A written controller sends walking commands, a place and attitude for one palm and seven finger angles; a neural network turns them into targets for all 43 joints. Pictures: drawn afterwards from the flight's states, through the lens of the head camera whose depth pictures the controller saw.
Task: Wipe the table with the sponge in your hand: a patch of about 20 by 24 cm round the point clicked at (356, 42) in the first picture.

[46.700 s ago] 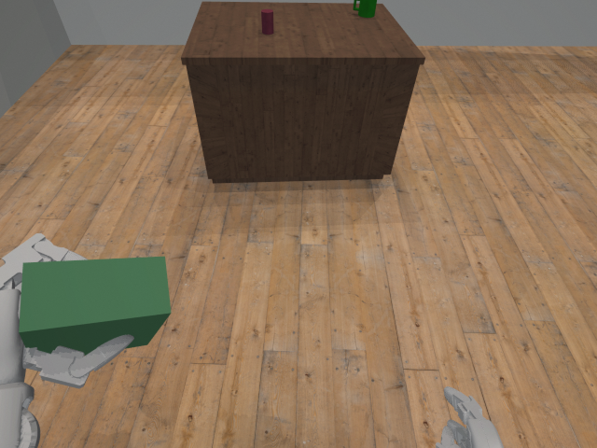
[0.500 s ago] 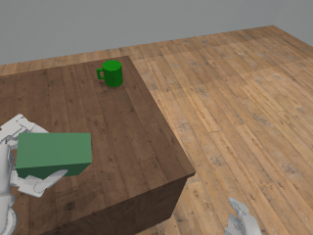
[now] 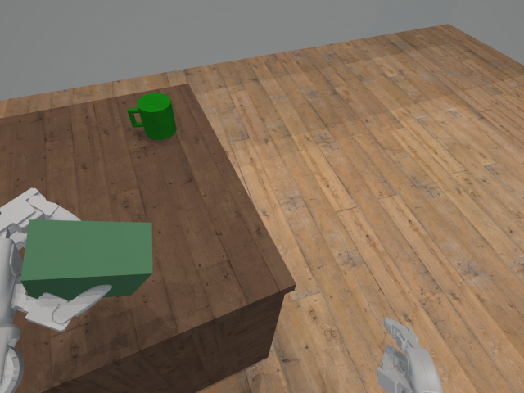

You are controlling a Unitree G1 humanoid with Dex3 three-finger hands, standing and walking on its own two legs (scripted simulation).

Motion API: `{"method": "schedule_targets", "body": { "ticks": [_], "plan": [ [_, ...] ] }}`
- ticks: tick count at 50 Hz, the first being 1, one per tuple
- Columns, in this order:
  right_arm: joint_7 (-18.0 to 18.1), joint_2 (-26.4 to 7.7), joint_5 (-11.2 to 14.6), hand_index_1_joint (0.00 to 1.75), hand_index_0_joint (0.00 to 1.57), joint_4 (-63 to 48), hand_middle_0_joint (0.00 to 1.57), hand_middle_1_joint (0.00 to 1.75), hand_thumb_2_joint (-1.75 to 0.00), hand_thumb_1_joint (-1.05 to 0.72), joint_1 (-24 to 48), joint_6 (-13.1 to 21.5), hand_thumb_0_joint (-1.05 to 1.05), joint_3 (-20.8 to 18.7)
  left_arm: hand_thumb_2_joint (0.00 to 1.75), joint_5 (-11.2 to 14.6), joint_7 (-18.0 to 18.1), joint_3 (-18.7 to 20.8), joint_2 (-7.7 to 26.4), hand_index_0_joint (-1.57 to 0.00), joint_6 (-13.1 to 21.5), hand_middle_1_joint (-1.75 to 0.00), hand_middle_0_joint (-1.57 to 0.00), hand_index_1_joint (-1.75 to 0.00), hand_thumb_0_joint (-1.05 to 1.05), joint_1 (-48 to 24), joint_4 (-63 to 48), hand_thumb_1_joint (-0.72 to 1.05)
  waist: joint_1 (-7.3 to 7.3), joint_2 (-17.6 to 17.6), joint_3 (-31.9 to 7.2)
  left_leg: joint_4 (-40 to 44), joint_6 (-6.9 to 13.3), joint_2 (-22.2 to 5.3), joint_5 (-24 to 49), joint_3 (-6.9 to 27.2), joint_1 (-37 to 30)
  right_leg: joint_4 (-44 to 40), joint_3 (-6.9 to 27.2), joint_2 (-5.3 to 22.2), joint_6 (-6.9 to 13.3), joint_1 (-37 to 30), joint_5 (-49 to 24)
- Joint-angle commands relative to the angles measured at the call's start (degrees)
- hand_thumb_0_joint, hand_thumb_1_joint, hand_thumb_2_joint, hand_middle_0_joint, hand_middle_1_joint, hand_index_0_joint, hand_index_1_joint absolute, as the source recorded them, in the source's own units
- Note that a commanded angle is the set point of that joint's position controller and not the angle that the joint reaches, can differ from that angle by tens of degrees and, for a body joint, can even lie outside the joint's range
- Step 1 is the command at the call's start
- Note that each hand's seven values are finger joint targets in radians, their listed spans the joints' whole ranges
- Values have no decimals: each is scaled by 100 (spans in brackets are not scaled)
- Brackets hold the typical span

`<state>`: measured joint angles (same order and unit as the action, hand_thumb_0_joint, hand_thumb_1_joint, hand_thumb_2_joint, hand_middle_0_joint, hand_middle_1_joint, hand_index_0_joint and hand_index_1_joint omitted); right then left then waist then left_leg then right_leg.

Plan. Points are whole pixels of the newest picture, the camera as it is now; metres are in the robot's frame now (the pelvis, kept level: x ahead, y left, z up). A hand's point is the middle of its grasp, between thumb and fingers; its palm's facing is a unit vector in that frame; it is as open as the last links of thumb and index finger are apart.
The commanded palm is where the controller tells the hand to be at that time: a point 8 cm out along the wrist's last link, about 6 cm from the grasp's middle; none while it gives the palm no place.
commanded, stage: shuffle to correct the standing spot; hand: left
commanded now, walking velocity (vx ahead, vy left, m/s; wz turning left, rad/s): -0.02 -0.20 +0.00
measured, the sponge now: (106, 264) +0.24 +0.21 +0.12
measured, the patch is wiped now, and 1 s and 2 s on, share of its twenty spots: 0.00 0.00 0.00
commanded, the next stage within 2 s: none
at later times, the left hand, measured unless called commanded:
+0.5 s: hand (88, 261) +0.22 +0.21 +0.16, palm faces +0.31 -0.87 -0.39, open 9.8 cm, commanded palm +0.16 +0.25 +0.17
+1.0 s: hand (74, 261) +0.22 +0.23 +0.16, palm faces +0.31 -0.86 -0.40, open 9.8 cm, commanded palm +0.15 +0.27 +0.17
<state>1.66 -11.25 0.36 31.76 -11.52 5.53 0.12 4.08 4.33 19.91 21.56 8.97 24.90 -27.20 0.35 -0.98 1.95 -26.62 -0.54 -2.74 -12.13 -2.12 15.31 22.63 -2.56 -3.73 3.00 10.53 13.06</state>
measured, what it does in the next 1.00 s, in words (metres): stands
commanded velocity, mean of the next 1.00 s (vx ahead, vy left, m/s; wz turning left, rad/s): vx -0.03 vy -0.20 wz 0.00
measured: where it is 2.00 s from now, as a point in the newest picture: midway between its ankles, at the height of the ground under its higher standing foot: outside the picture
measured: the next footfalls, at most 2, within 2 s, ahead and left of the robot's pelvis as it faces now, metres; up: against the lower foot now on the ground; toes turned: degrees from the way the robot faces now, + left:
none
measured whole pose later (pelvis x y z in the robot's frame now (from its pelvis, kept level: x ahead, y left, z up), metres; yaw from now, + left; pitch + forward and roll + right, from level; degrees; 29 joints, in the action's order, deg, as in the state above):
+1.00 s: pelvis +0.00 -0.02 +0.00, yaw +1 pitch +1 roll -1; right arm 2.2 -10.6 0.5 32.0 -11.9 4.4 -0.2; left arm 5.1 4.1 21.5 23.9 8.3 25.8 -30.2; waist -0.5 -1.0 2.7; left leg -29.9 -1.9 -4.1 -13.5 -0.6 17.1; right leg 25.1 -4.0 -5.1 4.3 11.6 14.4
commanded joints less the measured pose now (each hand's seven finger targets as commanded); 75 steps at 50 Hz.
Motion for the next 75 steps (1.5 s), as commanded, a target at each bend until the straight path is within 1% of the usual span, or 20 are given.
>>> {"method": "schedule_targets", "body": {
  "ticks": [1, 4, 5, 12, 15, 16, 19, 23, 28, 34, 36, 43, 47, 50, 57, 60, 64, 69, 72, 75],
  "plan": [
    [112, -741, 37, 30, 20, -881, 20, 30, -90, -90, 397, 292, 0, -358, 130, 106, 93, 730, 1032, -120, 371, -160, -120, -160, 0, -389, -1466, 10, -4, 418, -1008, 5, 187, -505, 1158, 428, -617, -256, 576, 699, -143, -70, -1395],
    [136, -746, 42, 30, 20, -896, 20, 30, -90, -90, 377, 252, 0, -395, 130, 138, 86, 844, 1120, -120, 336, -160, -120, -160, 0, -251, -1429, 10, 6, 305, -1034, -243, 184, -474, 1123, 317, -568, -245, 668, 819, -159, -70, -1681],
    [140, -742, 60, 30, 20, -863, 20, 30, -90, -90, 372, 250, 0, -394, 130, 155, 92, 840, 1091, -120, 298, -160, -120, -160, 0, -192, -1360, 10, -25, 266, -995, -272, 164, -416, 1073, 329, -567, -250, 701, 834, -99, 7, -1666],
    [169, -759, 58, 30, 20, -855, 20, 30, -90, -90, 357, 194, 0, -416, 130, 191, 88, 811, 1087, -120, 267, -160, -120, -160, 0, -170, -1322, 10, -56, -40, -862, -546, 193, -297, 524, 224, -498, -310, 855, 991, -165, 358, -1458],
    [188, -751, 52, 30, 20, -840, 20, 30, -90, -90, 414, 189, 0, -412, 130, 184, 108, 931, 1224, -120, 287, -160, -120, -160, 0, -169, -1411, 10, -48, 63, -846, -516, 223, -345, 764, 246, -483, -221, 813, 982, -238, 312, -1683],
    [185, -742, 48, 30, 20, -849, 20, 30, -90, -90, 396, 190, 0, -402, 130, 194, 88, 817, 1106, -120, 300, -160, -120, -160, 0, -193, -1446, 10, -57, 61, -857, -498, 230, -366, 786, 248, -494, -193, 774, 957, -265, 299, -1641],
    [182, -769, 48, 30, 20, -853, 20, 30, -90, -90, 382, 192, 0, -425, 130, 177, 77, 866, 1175, -120, 345, -160, -120, -160, 0, -257, -1549, 10, -33, 208, -857, -462, 254, -441, 1009, 279, -436, -119, 734, 907, -357, 151, -1792],
    [174, -776, 43, 30, 20, -864, 20, 30, -90, -90, 362, 217, 0, -429, 130, 163, 61, 873, 1193, -120, 372, -160, -120, -160, 0, -189, -1595, 10, -19, 449, -837, -262, 284, -599, 1120, 421, -366, -35, 614, 775, -381, 69, -1497],
    [157, -780, 37, 30, 20, -878, 20, 30, -90, -90, 328, 213, 0, -418, 130, 170, 38, 932, 1200, -120, 367, -160, -120, -160, 0, -47, -1519, 10, -17, 497, -820, -58, 295, -692, 649, 540, -136, -48, 575, 722, -322, -32, -983],
    [158, -754, 48, 30, 20, -855, 20, 30, -90, -90, 290, 199, 0, -404, 130, 176, 52, 872, 1149, -120, 332, -160, -120, -160, 0, -118, -1454, 10, -58, 202, -751, -196, 252, -516, -140, 456, -167, -276, 773, 838, -174, 241, -540],
    [165, -738, 39, 30, 20, -841, 20, 30, -90, -90, 322, 209, 0, -368, 130, 179, 73, 784, 1101, -120, 326, -160, -120, -160, 0, -208, -1506, 10, -90, 258, -715, -120, 257, -501, -202, 510, -233, -279, 768, 837, -105, 370, -393],
    [165, -746, 21, 30, 20, -834, 20, 30, -90, -90, 357, 229, 0, -373, 130, 117, 88, 792, 1184, -120, 353, -160, -120, -160, 0, -369, -1646, 10, -47, 680, -779, 196, 357, -868, 794, 821, -241, 3, 487, 640, -243, -30, -854],
    [134, -740, 36, 30, 20, -821, 20, 30, -90, -90, 298, 209, 0, -391, 130, 125, 78, 822, 1156, -120, 325, -160, -120, -160, 0, -166, -1502, 10, -50, 669, -878, 74, 318, -853, 1140, 765, -278, -69, 427, 666, -211, -212, -1084],
    [109, -733, 83, 30, 20, -846, 20, 30, -90, -90, 302, 191, 0, -403, 130, 161, 70, 821, 1117, -120, 278, -160, -120, -160, 0, 59, -1432, 10, -75, 537, -925, -82, 245, -709, 1100, 645, -367, -113, 501, 750, -105, -178, -1289],
    [138, -731, 61, 30, 20, -857, 20, 30, -90, -90, 343, 159, 0, -378, 130, 198, 100, 848, 1190, -120, 293, -160, -120, -160, 0, -94, -1593, 10, -109, 368, -762, -110, 237, -597, 269, 606, -261, -229, 683, 837, -44, 139, -836],
    [161, -718, 58, 30, 20, -821, 20, 30, -90, -90, 376, 166, 0, -371, 130, 183, 134, 907, 1265, -120, 296, -160, -120, -160, 0, -148, -1635, 10, -110, 555, -771, -1, 260, -675, 568, 711, -308, -152, 620, 799, -58, 93, -942],
    [151, -731, 58, 30, 20, -809, 20, 30, -90, -90, 338, 158, 0, -393, 130, 169, 112, 846, 1166, -120, 284, -160, -120, -160, 0, -104, -1458, 10, -80, 491, -769, -31, 292, -754, 784, 718, -253, -171, 574, 760, -180, -69, -1065],
    [121, -738, 81, 30, 20, -807, 20, 30, -90, -90, 301, 116, 0, -405, 130, 167, 105, 781, 1089, -120, 251, -160, -120, -160, 0, -43, -1339, 10, -97, 324, -708, -182, 261, -623, 333, 588, -217, -305, 695, 860, -151, 34, -981],
    [124, -724, 86, 30, 20, -827, 20, 30, -90, -90, 330, 128, 0, -400, 130, 181, 128, 787, 1134, -120, 265, -160, -120, -160, 0, -86, -1541, 10, -109, 271, -805, -244, 242, -539, 307, 557, -346, -272, 750, 919, -41, 123, -981],
    [136, -700, 81, 30, 20, -816, 20, 30, -90, -90, 402, 131, 0, -369, 130, 190, 160, 856, 1232, -120, 263, -160, -120, -160, 0, -103, -1604, 10, -124, 402, -722, -158, 245, -577, 379, 631, -334, -239, 729, 917, -25, 195, -942]
  ]
}}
